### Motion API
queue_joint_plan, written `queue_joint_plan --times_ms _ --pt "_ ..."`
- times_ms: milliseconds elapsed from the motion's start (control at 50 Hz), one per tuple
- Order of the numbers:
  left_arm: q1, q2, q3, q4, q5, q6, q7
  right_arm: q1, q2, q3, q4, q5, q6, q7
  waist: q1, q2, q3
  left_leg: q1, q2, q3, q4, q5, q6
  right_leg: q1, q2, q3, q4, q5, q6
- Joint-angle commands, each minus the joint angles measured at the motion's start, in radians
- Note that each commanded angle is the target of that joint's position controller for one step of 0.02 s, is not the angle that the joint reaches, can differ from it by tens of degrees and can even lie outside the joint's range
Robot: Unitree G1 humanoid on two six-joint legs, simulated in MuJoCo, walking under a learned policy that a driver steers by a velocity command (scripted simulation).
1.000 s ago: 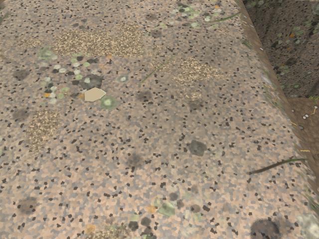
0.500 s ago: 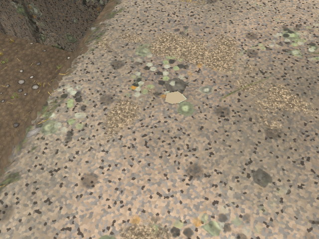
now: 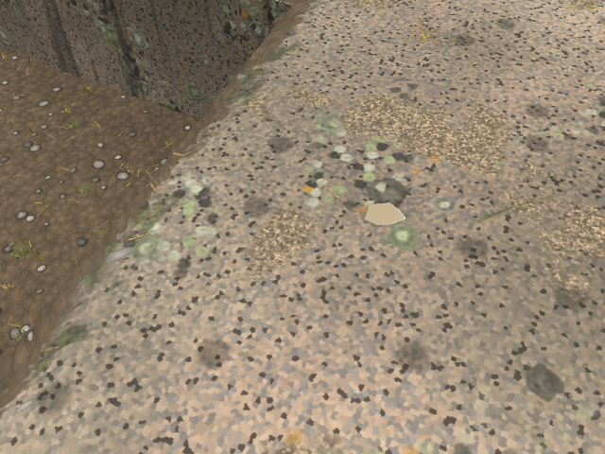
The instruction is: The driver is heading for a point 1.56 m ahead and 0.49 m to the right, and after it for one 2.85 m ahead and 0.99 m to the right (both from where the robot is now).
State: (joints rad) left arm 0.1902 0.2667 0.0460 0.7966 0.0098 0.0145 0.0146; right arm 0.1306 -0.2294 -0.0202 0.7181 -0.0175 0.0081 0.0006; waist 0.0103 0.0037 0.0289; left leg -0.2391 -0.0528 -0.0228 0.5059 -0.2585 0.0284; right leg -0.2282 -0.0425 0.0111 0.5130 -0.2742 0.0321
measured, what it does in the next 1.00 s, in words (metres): walks ahead: right foot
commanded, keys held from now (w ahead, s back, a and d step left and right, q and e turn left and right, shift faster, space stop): no key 0.22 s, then w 0.78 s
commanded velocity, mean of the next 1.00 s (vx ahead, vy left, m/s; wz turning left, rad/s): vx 0.28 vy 0.00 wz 0.02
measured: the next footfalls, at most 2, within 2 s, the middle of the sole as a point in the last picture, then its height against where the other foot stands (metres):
right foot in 0.90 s outside the picture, level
left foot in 1.44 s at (282, 361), level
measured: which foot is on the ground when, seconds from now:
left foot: down 0.00-0.90, up 0.92-1.00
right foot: down 0.00-0.46, up 0.48-0.88, down 0.90-1.00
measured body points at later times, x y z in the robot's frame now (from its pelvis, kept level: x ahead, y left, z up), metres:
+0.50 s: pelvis +0.05 +0.00 +0.00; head +0.06 +0.02 +0.45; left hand +0.11 +0.27 -0.14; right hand +0.11 -0.27 -0.12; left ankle +0.02 +0.10 -0.74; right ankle -0.01 -0.13 -0.72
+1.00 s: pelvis +0.30 -0.05 -0.01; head +0.33 -0.06 +0.44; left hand +0.47 +0.20 -0.11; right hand +0.29 -0.32 -0.15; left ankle +0.13 +0.10 -0.64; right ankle +0.38 -0.14 -0.74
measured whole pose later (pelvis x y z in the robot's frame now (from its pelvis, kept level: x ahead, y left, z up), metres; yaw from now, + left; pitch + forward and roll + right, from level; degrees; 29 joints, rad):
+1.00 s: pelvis +0.30 -0.05 -0.01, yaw +0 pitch +1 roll +0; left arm 0.09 0.27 0.04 0.79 -0.01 -0.09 -0.04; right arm 0.37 -0.26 -0.04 0.94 0.03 -0.08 0.00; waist -0.03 0.02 0.06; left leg -0.25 0.02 -0.06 1.15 -0.42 0.03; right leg -0.41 0.04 -0.06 0.54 -0.15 -0.07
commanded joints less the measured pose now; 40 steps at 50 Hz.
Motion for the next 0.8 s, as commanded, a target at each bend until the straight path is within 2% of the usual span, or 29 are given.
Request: queue_joint_plan --times_ms 20,40,80,220,240,280,320,360,380,400,420,440,460,480,500,520,540,560,600,620,660,700,740,800 --pt "-0.036 0.115 0.024 -0.053 0.003 -0.027 -0.006 -0.014 -0.142 -0.04 -0.041 -0.005 -0.013 -0.005 -0.016 -0.096 -0.051 0.041 0.066 -0.07 -0.076 0.018 0.0 -0.003 -0.066 0.076 -0.11 0.095 -0.065" --pt "-0.044 0.115 0.022 -0.048 0.009 -0.032 -0.006 -0.021 -0.128 -0.039 -0.036 -0.001 -0.006 -0.011 -0.016 -0.092 -0.048 0.048 0.072 -0.072 -0.069 0.041 0.007 -0.014 -0.056 0.069 -0.114 0.089 -0.051" --pt "-0.033 0.102 0.015 -0.037 0.006 -0.044 -0.004 -0.008 -0.121 -0.039 -0.024 0.0 0.006 -0.016 -0.013 -0.084 -0.037 0.04 0.075 -0.081 -0.073 0.078 0.014 -0.009 -0.047 0.057 -0.109 0.099 -0.039" --pt "-0.016 0.099 0.006 0.0 0.001 -0.043 0.009 0.024 -0.109 -0.044 0.048 0.007 0.003 -0.023 -0.003 -0.012 -0.029 0.038 0.076 -0.077 -0.079 0.126 0.0 0.014 -0.031 0.044 -0.096 0.11 -0.042" --pt "0.0 0.1 0.006 0.013 -0.001 -0.041 0.01 0.042 -0.108 -0.045 0.065 0.009 0.004 -0.026 -0.003 -0.01 -0.048 0.044 0.062 -0.062 -0.074 0.035 0.001 0.02 -0.021 0.036 -0.1 0.014 -0.048" --pt "0.014 0.126 0.015 0.022 -0.015 -0.034 0.015 0.059 -0.122 -0.054 0.081 0.02 0.004 -0.03 0.0 -0.027 0.004 -0.037 0.028 -0.031 -0.033 -0.275 0.019 -0.026 -0.019 0.061 -0.114 -0.306 -0.091" --pt "0.046 0.137 0.018 0.022 -0.024 -0.044 0.018 0.046 -0.109 -0.052 0.072 0.028 -0.019 -0.029 0.014 -0.07 0.082 -0.159 0.028 -0.02 0.03 -0.358 0.031 -0.042 -0.093 0.183 -0.184 -0.5 -0.154" --pt "0.09 0.177 0.032 0.042 -0.031 -0.061 0.017 0.031 -0.078 -0.048 0.066 0.039 -0.056 -0.017 0.013 -0.168 0.098 -0.218 0.022 0.051 0.169 -0.203 0.023 0.006 -0.239 0.39 -0.301 -0.564 -0.238" --pt "0.089 0.184 0.036 0.043 -0.032 -0.064 0.016 0.019 -0.085 -0.05 0.064 0.041 -0.068 -0.011 0.014 -0.175 0.111 -0.214 0.046 0.036 0.19 -0.178 0.032 -0.011 -0.275 0.438 -0.329 -0.535 -0.263" --pt "0.065 0.183 0.035 0.036 -0.033 -0.066 0.014 0.035 -0.086 -0.051 0.07 0.046 -0.079 -0.004 -0.006 -0.176 0.111 -0.17 0.058 0.033 0.148 -0.183 0.047 -0.035 -0.274 0.425 -0.325 -0.483 -0.259" --pt "0.015 0.171 0.032 0.021 -0.04 -0.065 0.008 0.083 -0.084 -0.052 0.093 0.048 -0.086 0.001 -0.041 -0.166 0.102 -0.061 0.053 0.046 0.042 -0.164 0.063 -0.081 -0.235 0.353 -0.305 -0.417 -0.231" --pt "-0.032 0.155 0.028 0.008 -0.042 -0.061 0.004 0.165 -0.095 -0.06 0.136 0.048 -0.09 0.004 -0.083 -0.147 0.076 0.107 0.038 0.051 -0.048 -0.085 0.07 -0.157 -0.17 0.257 -0.252 -0.334 -0.188" --pt "-0.072 0.114 0.017 -0.01 -0.037 -0.064 0.002 0.253 -0.133 -0.075 0.175 0.043 -0.091 0.003 -0.115 -0.073 0.049 0.227 0.085 -0.043 -0.098 -0.074 0.082 -0.233 -0.093 0.143 -0.109 -0.211 -0.135" --pt "-0.105 0.046 -0.001 -0.045 -0.031 -0.08 0.0 0.364 -0.214 -0.098 0.206 0.039 -0.094 0.0 -0.135 0.175 0.016 0.368 0.25 -0.361 -0.238 -0.222 0.161 -0.393 0.043 -0.037 0.217 -0.11 -0.056" --pt "-0.122 0.087 0.008 -0.072 -0.037 -0.1 0.005 0.4 -0.25 -0.102 0.198 0.03 -0.103 0.011 -0.155 0.266 0.02 0.431 0.408 -0.648 -0.328 -0.163 0.274 -0.554 0.079 0.004 0.45 -0.26 -0.042" --pt "-0.085 0.122 0.021 -0.059 -0.052 -0.111 -0.001 0.351 -0.186 -0.08 0.187 0.02 -0.113 0.01 -0.11 0.149 0.04 0.445 0.418 -0.608 -0.302 -0.103 0.283 -0.633 0.026 0.068 0.594 -0.263 -0.06" --pt "-0.055 0.113 0.018 -0.043 -0.058 -0.118 -0.011 0.323 -0.151 -0.069 0.174 0.02 -0.12 0.01 -0.086 0.105 0.035 0.46 0.383 -0.514 -0.295 -0.064 0.252 -0.665 -0.005 0.079 0.632 -0.182 -0.084" --pt "-0.062 0.104 0.018 -0.04 -0.053 -0.124 -0.018 0.301 -0.151 -0.066 0.17 0.022 -0.118 0.011 -0.075 0.071 0.04 0.459 0.363 -0.438 -0.308 -0.024 0.222 -0.692 -0.036 0.065 0.623 -0.104 -0.097" --pt "-0.102 0.092 0.019 -0.048 -0.037 -0.123 -0.035 0.296 -0.106 -0.045 0.174 0.02 -0.104 0.011 -0.068 0.071 0.045 0.416 0.31 -0.291 -0.33 0.188 0.175 -0.654 -0.07 0.035 0.551 0.0 -0.09" --pt "-0.108 0.071 0.014 -0.051 -0.033 -0.12 -0.045 0.307 -0.101 -0.042 0.178 0.021 -0.097 0.009 -0.068 0.084 0.039 0.391 0.287 -0.235 -0.338 0.261 0.169 -0.623 -0.066 0.009 0.507 0.037 -0.077" --pt "-0.167 0.037 0.0 -0.074 -0.026 -0.114 -0.056 0.312 -0.121 -0.041 0.181 0.025 -0.086 -0.004 -0.076 0.072 0.054 0.318 0.254 -0.152 -0.362 0.318 0.168 -0.567 -0.051 -0.029 0.376 0.114 -0.043" --pt "-0.252 0.013 -0.014 -0.107 -0.028 -0.113 -0.06 0.315 -0.155 -0.045 0.182 0.022 -0.084 -0.016 -0.093 0.07 0.079 0.218 0.227 -0.096 -0.395 0.294 0.159 -0.462 -0.022 -0.06 0.204 0.218 -0.025" --pt "-0.298 0.029 -0.014 -0.125 -0.034 -0.111 -0.062 0.347 -0.179 -0.049 0.196 0.025 -0.087 -0.02 -0.101 0.091 0.096 0.175 0.239 -0.082 -0.425 0.262 0.158 -0.372 0.006 -0.074 0.103 0.288 -0.025" --pt "-0.314 0.073 -0.005 -0.144 -0.039 -0.111 -0.064 0.344 -0.185 -0.055 0.212 0.04 -0.09 -0.019 -0.071 0.1 0.113 0.242 0.288 -0.071 -0.406 0.321 0.138 -0.344 0.005 -0.036 0.026 0.306 -0.066"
